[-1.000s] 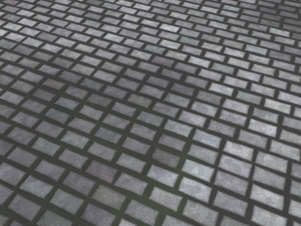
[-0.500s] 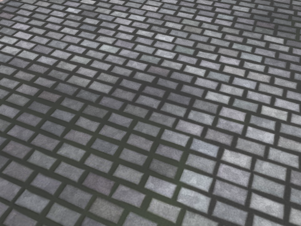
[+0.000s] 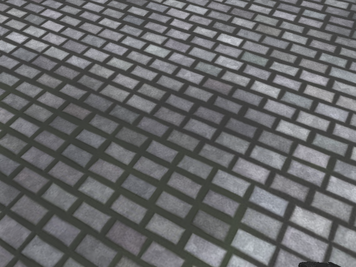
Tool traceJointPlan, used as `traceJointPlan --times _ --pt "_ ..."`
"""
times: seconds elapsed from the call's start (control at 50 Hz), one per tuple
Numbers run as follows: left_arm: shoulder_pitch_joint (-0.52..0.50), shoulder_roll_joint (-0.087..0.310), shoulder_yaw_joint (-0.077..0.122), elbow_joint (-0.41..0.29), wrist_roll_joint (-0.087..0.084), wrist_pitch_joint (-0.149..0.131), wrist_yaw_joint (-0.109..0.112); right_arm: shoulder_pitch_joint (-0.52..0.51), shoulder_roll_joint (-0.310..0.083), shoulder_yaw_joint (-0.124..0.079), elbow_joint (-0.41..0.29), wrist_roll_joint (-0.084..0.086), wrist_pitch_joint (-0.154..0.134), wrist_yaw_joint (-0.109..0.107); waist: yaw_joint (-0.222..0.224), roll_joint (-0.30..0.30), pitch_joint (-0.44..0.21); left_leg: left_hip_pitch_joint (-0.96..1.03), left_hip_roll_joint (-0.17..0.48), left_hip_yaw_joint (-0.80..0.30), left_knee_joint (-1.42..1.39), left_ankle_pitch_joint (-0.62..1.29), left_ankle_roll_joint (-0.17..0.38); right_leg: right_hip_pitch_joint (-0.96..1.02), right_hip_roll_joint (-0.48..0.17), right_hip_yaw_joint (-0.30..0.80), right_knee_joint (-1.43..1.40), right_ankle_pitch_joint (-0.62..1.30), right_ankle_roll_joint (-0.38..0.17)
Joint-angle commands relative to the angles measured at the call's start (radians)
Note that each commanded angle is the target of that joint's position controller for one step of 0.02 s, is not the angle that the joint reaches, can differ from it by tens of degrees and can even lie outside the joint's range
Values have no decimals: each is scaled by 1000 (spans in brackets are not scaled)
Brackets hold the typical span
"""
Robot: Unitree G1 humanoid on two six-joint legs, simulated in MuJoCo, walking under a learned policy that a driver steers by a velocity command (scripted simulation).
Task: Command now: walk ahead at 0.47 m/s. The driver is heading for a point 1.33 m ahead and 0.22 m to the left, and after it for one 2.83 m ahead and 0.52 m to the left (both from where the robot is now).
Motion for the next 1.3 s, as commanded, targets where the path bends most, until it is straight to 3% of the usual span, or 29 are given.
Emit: traceJointPlan --times 0.02,0.06,0.08,0.1,0.12,0.14,0.16,0.2,0.24,0.38,0.54,0.6,0.64,0.66,0.68,0.7,0.72,0.74,0.8,0.88,1.0,1.1,1.16,1.2,1.22,1.24,1.26,1.28,1.3 --pt "30 180 40 -23 -6 1 8 -115 -71 -12 -94 2 -23 16 -57 -120 124 35 -32 13 -74 -16 40 -61 -284 81 17 586 -127" --pt "-1 207 51 -35 2 14 8 26 -128 -41 -64 2 -24 14 -145 -166 2 243 -95 49 -59 -75 77 -20 -283 59 202 949 -103" --pt "-21 201 48 -43 7 22 6 201 -170 -66 -10 5 -21 7 -232 -166 -98 466 -123 64 -67 -74 105 -78 -243 28 406 1029 -77" --pt "-32 175 35 -69 17 23 2 385 -231 -86 33 -5 -14 -4 -297 -99 -223 791 34 -121 -41 -120 161 -321 -197 13 710 772 -48" --pt "116 5 -9 -77 8 0 -16 478 -304 -98 63 -25 -13 1 -205 196 -421 1128 307 -669 -182 -401 342 -692 15 55 1117 4 12" --pt "44 77 8 -70 -19 -35 -24 450 -212 -71 65 -23 -12 1 -233 161 -408 1093 304 -835 -339 -465 313 -805 13 209 1260 -198 -14" --pt "-70 147 27 -119 -47 -52 -24 341 -168 -57 54 -17 -19 0 -204 135 -221 942 275 -668 -351 -402 256 -892 -43 182 1293 -142 -33" --pt "-162 162 41 -141 -29 -53 -4 182 -104 -36 26 -30 -33 7 -129 -26 -83 610 209 -408 -394 -153 207 -795 -140 143 1183 18 -40" --pt "-107 119 46 -133 -17 -21 3 166 -67 -25 45 -39 -39 14 -68 17 -59 471 151 -287 -446 -112 193 -684 -182 148 1100 58 -43" --pt "-334 122 54 -222 3 1 1 299 -144 -37 91 -31 -30 -32 -97 5 40 466 126 -160 -529 -57 193 -850 -201 108 725 328 15" --pt "-579 114 36 -301 -15 -16 -41 441 -167 -45 140 -12 -3 -44 -172 18 80 667 163 -104 -456 -27 151 -829 -126 58 398 384 -1" --pt "-523 156 50 -304 -17 -26 -54 417 -188 -56 138 -10 13 -48 -117 49 39 737 193 -107 -354 170 123 -719 -90 37 355 271 -44" --pt "-245 238 94 -221 -12 -28 -46 381 -162 -44 121 -16 22 -48 17 38 -133 648 108 -35 -28 399 74 -326 -49 8 348 278 -99" --pt "-58 325 115 -187 0 -24 -36 402 -122 -25 94 -38 20 -48 59 -111 -296 424 35 19 321 81 34 -15 -265 269 361 273 -170" --pt "-30 359 118 -167 5 -22 -47 523 12 9 98 -24 -5 -35 -18 -370 -403 48 -147 -54 613 -570 -13 263 -444 757 200 65 -322" --pt "-67 254 89 -179 -2 -25 -49 443 -111 -17 102 3 -28 -32 12 -242 -333 -66 -87 -166 723 -577 8 219 -407 751 151 -18 -274" --pt "-157 209 76 -200 -4 -28 -46 345 -156 -28 71 19 -42 -30 0 -188 -201 -113 -37 -143 722 -480 27 87 -375 589 143 56 -228" --pt "-240 189 66 -218 2 -28 -47 300 -151 -29 64 13 -44 -38 -34 -92 -137 -66 16 -117 677 -384 25 -60 -341 472 119 183 -209" --pt "-282 138 52 -208 18 -32 -52 317 -102 -39 69 -7 -11 -43 -104 -100 -68 64 75 -112 550 -283 15 -268 -267 303 36 312 -197" --pt "-226 190 66 -177 20 -36 -29 246 -85 -41 46 -10 17 -45 -104 -79 -6 -35 88 -109 411 -159 -15 -284 -268 186 -25 389 -204" --pt "-179 195 64 -159 17 -30 -6 74 -64 -33 -13 -9 12 -23 -53 -85 45 -34 33 -79 112 107 -11 -250 -235 6 -61 389 -142" --pt "-113 204 70 -129 7 -6 1 -42 -50 -21 -81 -8 12 7 -17 -70 88 -94 10 -32 1 36 19 -63 -294 -60 6 485 -126" --pt "-152 242 82 -147 0 16 12 -21 -81 -34 -114 -7 11 28 -61 -112 46 9 -48 46 -11 -116 61 -7 -314 -104 151 860 -97" --pt "-187 265 86 -167 0 33 22 173 -147 -72 -83 -5 16 30 -174 -135 -76 284 -131 95 -34 -154 109 -48 -288 -143 435 1115 -61" --pt "-193 261 81 -185 1 32 26 340 -220 -108 -46 -5 20 16 -252 -88 -167 573 -109 0 -73 -114 155 -226 -246 -151 690 963 -23" --pt "-116 146 46 -226 32 8 10 431 -327 -133 -33 -6 25 -3 -201 150 -286 952 147 -459 -91 -141 303 -635 -100 -129 1070 236 38" --pt "-128 127 28 -252 8 -40 -10 446 -313 -117 -48 -10 18 -1 -185 178 -417 1111 285 -901 -287 -252 421 -865 39 87 1275 -259 45" --pt "-246 200 49 -278 -32 -71 -23 429 -240 -99 -47 -21 14 -4 -219 102 -319 1061 240 -763 -310 -244 346 -973 -32 168 1299 -191 15" --pt "-296 205 48 -293 -37 -84 -23 361 -194 -87 -59 -16 9 -7 -194 42 -205 912 198 -606 -311 -181 301 -980 -80 150 1228 -97 -4"
Keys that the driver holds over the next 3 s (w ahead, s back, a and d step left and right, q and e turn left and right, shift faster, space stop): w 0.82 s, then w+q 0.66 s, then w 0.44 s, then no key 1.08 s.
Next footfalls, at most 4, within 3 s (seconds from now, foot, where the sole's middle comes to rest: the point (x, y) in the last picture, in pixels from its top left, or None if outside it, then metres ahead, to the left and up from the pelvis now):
0.10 left None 0.26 0.13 -0.77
0.64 right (237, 244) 0.57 -0.12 -0.77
1.22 left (179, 171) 0.87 0.13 -0.77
1.72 right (205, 115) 1.21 0.03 -0.77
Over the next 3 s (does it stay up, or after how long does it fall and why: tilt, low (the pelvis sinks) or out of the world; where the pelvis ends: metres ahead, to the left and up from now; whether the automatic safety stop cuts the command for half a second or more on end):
stays up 1.33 0.20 0.00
